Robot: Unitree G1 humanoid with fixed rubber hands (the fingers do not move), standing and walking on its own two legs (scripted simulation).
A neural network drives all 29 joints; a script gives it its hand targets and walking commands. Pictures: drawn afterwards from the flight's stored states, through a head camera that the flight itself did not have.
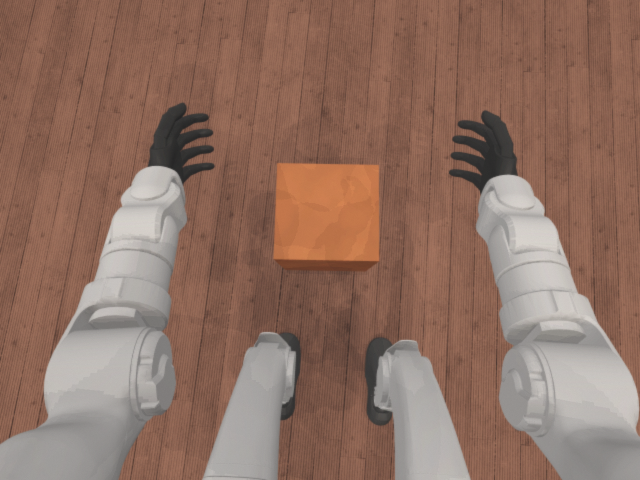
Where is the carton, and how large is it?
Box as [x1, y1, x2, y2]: [273, 163, 378, 271]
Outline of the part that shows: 277,163 273,258 285,269 365,271 378,261 378,165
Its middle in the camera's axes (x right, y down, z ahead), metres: +0.01 -0.04 +0.91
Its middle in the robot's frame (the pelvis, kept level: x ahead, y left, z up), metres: +0.49 +0.03 -0.52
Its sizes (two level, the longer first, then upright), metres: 0.210 0.200 0.250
